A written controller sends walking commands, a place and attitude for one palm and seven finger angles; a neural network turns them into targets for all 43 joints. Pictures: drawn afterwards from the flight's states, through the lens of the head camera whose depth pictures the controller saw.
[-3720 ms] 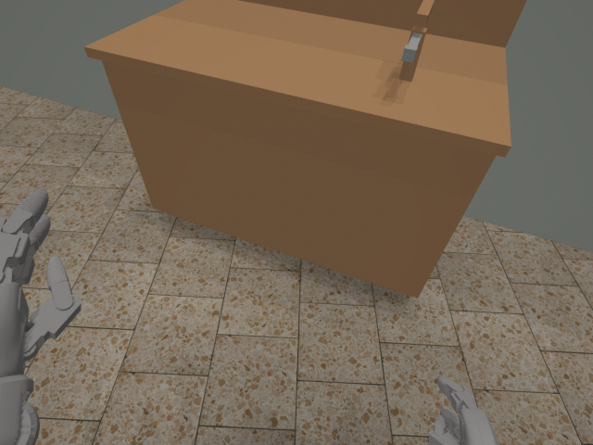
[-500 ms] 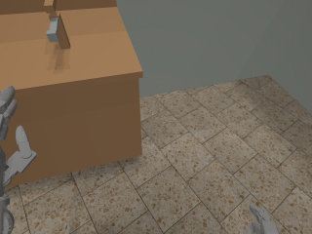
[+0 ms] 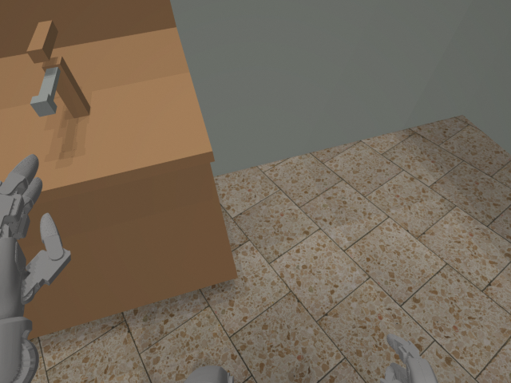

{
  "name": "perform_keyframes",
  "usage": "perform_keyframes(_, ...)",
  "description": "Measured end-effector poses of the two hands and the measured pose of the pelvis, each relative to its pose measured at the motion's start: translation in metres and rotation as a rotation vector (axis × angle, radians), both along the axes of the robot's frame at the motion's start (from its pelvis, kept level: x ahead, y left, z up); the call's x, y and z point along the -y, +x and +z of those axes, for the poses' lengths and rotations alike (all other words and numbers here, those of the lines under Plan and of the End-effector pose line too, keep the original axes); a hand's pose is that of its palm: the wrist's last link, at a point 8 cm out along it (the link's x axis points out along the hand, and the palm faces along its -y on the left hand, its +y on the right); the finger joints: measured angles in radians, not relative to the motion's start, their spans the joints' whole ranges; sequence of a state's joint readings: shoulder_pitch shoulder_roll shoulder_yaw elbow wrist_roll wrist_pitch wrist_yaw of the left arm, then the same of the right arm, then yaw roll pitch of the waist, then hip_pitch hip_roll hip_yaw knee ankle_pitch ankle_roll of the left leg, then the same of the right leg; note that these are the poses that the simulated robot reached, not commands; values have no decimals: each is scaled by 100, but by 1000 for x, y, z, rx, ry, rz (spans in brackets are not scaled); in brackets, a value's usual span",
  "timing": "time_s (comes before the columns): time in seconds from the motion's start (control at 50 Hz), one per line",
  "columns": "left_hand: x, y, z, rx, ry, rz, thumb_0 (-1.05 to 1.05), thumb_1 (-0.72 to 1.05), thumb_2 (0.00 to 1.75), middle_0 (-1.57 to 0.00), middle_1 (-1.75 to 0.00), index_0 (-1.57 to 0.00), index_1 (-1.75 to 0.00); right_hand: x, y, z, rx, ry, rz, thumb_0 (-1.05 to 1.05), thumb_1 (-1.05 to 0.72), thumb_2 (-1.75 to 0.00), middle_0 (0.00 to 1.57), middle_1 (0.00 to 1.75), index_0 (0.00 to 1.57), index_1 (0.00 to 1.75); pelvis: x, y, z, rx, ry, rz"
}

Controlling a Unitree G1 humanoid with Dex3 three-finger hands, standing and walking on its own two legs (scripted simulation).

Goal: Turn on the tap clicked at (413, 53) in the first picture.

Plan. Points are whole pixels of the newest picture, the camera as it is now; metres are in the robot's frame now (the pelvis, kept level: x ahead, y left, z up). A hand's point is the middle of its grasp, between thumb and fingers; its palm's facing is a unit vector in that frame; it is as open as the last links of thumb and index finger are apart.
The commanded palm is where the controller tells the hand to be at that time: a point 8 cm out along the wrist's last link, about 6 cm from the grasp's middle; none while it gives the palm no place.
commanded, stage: take the last steps up to it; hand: left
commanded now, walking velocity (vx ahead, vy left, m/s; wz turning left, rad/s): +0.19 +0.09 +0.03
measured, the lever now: (44, 105) +0.52 +0.42 +0.16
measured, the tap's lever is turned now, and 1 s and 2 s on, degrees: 0 0 0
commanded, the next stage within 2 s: come to a stop and stand still in 0.18 s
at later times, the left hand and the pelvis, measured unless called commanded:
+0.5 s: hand (76, 181) +0.32 +0.25 +0.19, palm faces +0.38 -0.84 -0.38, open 7.5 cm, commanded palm +0.26 +0.30 +0.18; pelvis +0.10 +0.02 +0.00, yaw -1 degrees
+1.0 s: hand (73, 217) +0.27 +0.23 +0.18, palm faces +0.38 -0.82 -0.43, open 7.4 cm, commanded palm +0.21 +0.29 +0.18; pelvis +0.05 +0.00 +0.00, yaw +1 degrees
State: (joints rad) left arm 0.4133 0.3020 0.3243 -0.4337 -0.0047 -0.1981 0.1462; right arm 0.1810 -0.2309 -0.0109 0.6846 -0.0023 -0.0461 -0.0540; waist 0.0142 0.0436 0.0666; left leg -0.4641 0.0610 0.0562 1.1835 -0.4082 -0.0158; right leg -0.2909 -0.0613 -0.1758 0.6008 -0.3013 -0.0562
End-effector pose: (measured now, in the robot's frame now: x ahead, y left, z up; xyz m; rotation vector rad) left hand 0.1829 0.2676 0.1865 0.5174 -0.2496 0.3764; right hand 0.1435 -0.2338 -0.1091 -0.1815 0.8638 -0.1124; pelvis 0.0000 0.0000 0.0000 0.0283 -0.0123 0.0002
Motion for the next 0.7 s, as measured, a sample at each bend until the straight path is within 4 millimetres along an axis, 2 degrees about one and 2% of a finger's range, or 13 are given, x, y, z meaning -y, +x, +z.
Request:
perform_keyframes(0.1,7,26,15,13,58,-76,2,88,90,-21,-30,-21,-30,26,24,26,30,-76,-44,1,-91,-89,20,30,20,30,2,22,10,-18,12,4)
perform_keyframes(0.2,-7,45,27,64,95,-89,2,88,90,-21,-30,-21,-30,28,50,41,71,-127,-63,1,-91,-89,19,30,20,30,-9,47,9,-20,3,-2)
perform_keyframes(0.28,-30,62,19,118,71,-70,1,88,90,-21,-30,-21,-30,11,72,39,105,-138,-84,1,-91,-90,19,30,20,30,-25,72,-3,-5,-9,-13)
perform_keyframes(0.38,-48,90,2,104,-16,-26,1,88,90,-21,-30,-21,-30,-29,95,37,119,-63,-49,1,-91,-90,19,30,20,30,-30,87,-1,1,-13,-6)
perform_keyframes(0.46,-35,97,7,93,-39,-53,2,89,90,-21,-30,-21,-30,-58,107,38,135,17,25,1,-91,-89,20,30,20,30,-26,93,4,5,-25,-5)
perform_keyframes(0.52,-19,95,16,83,0,-90,2,89,90,-21,-30,-21,-30,-68,113,37,155,65,60,1,-91,-89,20,30,21,30,-18,96,5,8,-24,-10)
perform_keyframes(0.6,-6,92,23,53,70,-74,2,88,90,-21,-30,-21,-30,-60,118,27,158,106,76,1,-90,-89,20,30,21,30,-4,99,2,15,-29,-10)
perform_keyframes(0.7,1,90,12,-22,35,-6,1,88,90,-21,-30,-21,-30,-26,115,18,121,80,44,1,-90,-89,20,30,21,30,6,97,4,-6,-21,-20)
